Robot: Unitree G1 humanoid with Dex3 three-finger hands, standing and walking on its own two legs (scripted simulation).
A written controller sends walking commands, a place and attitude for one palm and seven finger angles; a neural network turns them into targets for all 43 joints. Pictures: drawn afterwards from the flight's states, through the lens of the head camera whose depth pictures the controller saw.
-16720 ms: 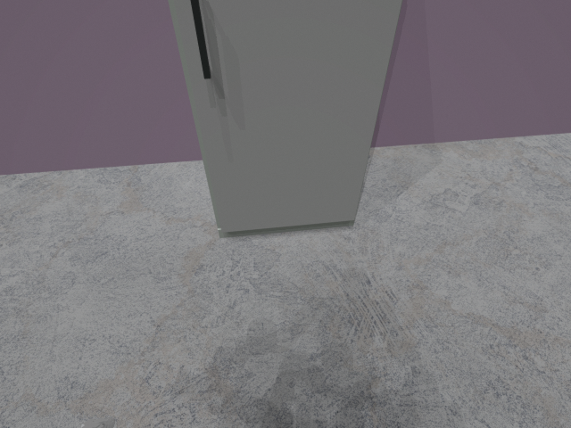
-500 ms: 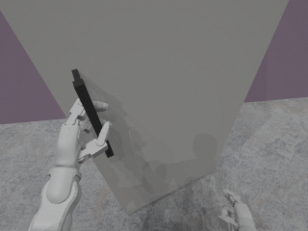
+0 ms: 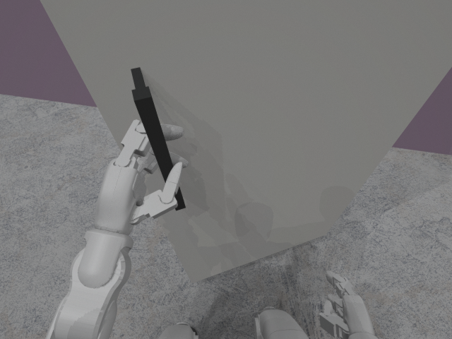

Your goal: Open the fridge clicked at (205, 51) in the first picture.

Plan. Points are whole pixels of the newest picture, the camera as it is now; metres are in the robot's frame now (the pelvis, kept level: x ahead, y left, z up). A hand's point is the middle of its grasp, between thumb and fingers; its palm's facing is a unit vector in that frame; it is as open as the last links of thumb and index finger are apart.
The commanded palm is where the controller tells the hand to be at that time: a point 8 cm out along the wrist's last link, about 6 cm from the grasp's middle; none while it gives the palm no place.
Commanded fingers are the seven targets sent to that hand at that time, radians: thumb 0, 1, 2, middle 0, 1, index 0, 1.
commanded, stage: walk backward, drawing the door open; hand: left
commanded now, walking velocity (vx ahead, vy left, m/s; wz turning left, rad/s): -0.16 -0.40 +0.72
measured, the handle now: (162, 153) +0.34 +0.09 +0.17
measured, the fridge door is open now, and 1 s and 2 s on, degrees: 31 59 85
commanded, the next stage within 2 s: stop walking and hold the door back in 1.46 s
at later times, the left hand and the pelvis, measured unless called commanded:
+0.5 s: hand (229, 253) +0.20 +0.00 +0.16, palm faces +0.41 -0.89 -0.18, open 6.4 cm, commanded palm +0.15 +0.04 +0.18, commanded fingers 0.00 0.90 0.90 -0.45 -1.40 -0.45 -1.40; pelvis -0.01 -0.22 -0.01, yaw +23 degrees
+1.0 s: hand out of the picture +0.11 -0.11 +0.16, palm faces +0.78 -0.58 -0.21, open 6.1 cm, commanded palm +0.04 -0.10 +0.17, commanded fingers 0.00 0.90 0.90 -0.45 -1.40 -0.45 -1.40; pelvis +0.03 -0.42 +0.00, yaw +47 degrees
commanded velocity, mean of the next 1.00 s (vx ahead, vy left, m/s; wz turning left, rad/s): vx -0.15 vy -0.35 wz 0.73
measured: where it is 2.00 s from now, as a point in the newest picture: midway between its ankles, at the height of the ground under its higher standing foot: outside the picture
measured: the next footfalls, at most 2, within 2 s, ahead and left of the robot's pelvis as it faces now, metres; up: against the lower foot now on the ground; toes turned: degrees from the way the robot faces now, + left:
right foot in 0.08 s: +0.08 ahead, -0.18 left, +0.00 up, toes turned +4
left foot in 0.30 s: +0.00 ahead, +0.03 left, +0.00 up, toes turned +22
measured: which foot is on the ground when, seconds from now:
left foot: down 0.00-0.10, up 0.12-0.28, down 0.30-0.50, up 0.52-0.74, down 0.76-1.00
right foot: up 0.00-0.06, down 0.08-0.28, up 0.30-0.46, down 0.48-0.76, up 0.78-1.00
